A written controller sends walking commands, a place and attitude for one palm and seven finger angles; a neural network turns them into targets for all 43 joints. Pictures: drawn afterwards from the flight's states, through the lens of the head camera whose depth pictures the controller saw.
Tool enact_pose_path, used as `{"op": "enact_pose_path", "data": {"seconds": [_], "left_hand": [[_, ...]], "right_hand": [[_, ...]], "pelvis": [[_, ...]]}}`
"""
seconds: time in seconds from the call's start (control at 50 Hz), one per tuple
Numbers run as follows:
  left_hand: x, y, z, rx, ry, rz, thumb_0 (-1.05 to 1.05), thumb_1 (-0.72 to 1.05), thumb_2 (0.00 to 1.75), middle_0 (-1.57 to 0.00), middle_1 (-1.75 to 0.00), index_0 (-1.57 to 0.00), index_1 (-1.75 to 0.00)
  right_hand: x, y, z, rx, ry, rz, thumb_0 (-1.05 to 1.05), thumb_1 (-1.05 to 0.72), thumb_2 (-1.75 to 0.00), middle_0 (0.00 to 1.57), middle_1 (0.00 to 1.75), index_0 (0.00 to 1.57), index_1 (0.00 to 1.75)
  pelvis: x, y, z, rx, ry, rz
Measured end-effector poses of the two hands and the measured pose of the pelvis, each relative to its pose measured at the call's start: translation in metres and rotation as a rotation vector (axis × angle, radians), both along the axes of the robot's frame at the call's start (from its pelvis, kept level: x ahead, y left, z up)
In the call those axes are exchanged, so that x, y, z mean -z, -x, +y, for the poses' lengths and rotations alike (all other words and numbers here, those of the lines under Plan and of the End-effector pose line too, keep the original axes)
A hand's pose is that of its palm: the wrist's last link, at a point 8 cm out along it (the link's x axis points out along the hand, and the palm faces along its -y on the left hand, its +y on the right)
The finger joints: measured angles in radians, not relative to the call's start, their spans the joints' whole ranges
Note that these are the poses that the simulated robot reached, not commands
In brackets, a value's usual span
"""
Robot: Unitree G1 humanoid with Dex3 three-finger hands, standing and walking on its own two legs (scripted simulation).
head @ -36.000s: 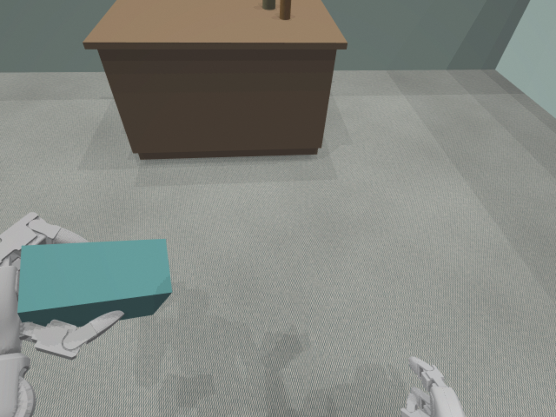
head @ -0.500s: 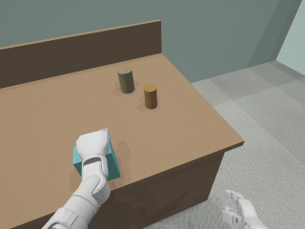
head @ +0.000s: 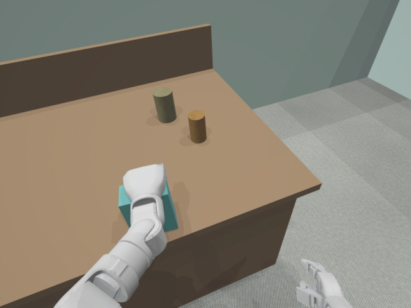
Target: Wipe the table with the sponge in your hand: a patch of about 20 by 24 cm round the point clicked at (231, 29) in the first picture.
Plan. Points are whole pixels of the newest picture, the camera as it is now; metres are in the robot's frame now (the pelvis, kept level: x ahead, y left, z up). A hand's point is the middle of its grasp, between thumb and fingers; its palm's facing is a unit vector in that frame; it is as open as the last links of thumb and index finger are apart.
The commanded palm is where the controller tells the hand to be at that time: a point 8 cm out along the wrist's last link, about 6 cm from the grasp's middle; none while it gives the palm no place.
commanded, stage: wipe forward along the third lane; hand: left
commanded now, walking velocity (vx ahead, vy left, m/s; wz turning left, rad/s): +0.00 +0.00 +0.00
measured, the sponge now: (152, 213) +0.34 +0.17 -0.03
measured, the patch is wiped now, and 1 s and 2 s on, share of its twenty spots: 0.50 0.75 0.90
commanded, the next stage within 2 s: wipe back along the third lane in 1.70 s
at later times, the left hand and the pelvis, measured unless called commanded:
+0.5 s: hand (154, 184) +0.38 +0.16 +0.03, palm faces -0.08 -0.04 -1.00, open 10.1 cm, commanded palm +0.37 +0.16 +0.06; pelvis -0.01 +0.00 +0.00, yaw -1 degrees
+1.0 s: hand (153, 170) +0.43 +0.18 +0.03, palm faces -0.09 -0.02 -1.00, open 10.1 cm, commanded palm +0.42 +0.18 +0.06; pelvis -0.01 +0.00 -0.01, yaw -1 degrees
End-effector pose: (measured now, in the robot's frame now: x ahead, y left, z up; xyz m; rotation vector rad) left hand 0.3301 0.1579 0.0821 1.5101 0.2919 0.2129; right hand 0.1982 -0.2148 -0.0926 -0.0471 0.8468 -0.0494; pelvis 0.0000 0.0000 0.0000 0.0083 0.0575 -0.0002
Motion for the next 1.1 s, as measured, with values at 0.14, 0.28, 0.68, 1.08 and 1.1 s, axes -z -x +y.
{"op": "enact_pose_path", "data": {"seconds": [0.14, 0.28, 0.68, 1.08, 1.1], "left_hand": [[0.001, -0.005, -0.007, -0.005, 0.002, 0.006, 0.0, -0.5, 1.06, -0.73, -1.37, -0.73, -1.35], [-0.001, -0.017, -0.003, -0.032, 0.01, 0.02, -0.01, -0.51, 1.06, -0.74, -1.36, -0.74, -1.33], [0.0, -0.057, 0.003, -0.034, -0.036, 0.04, 0.0, -0.52, 1.06, -0.76, -1.34, -0.76, -1.32], [0.001, -0.091, 0.018, -0.046, -0.038, 0.043, 0.01, -0.52, 1.06, -0.75, -1.34, -0.76, -1.32], [0.001, -0.092, 0.018, -0.047, -0.038, 0.042, 0.01, -0.52, 1.06, -0.75, -1.34, -0.76, -1.32]], "right_hand": [[0.002, 0.01, -0.007, 0.017, 0.008, 0.021, 0.01, -0.91, -0.9, 0.2, 0.3, 0.19, 0.3], [0.006, 0.023, -0.016, 0.044, 0.04, 0.051, 0.01, -0.91, -0.9, 0.2, 0.3, 0.19, 0.3], [0.035, 0.095, -0.036, 0.143, 0.08, 0.224, 0.01, -0.91, -0.9, 0.2, 0.3, 0.19, 0.3], [0.039, 0.13, -0.039, 0.193, 0.112, 0.286, 0.01, -0.91, -0.9, 0.2, 0.3, 0.19, 0.3], [0.039, 0.132, -0.038, 0.193, 0.112, 0.289, 0.01, -0.91, -0.9, 0.2, 0.3, 0.19, 0.3]], "pelvis": [[0.0, 0.002, -0.002, 0.003, -0.001, 0.005], [0.001, 0.006, -0.004, 0.006, -0.002, 0.018], [0.006, 0.01, -0.004, 0.013, 0.002, 0.096], [0.01, 0.01, 0.004, 0.02, 0.014, 0.16], [0.01, 0.01, 0.005, 0.021, 0.015, 0.163]]}}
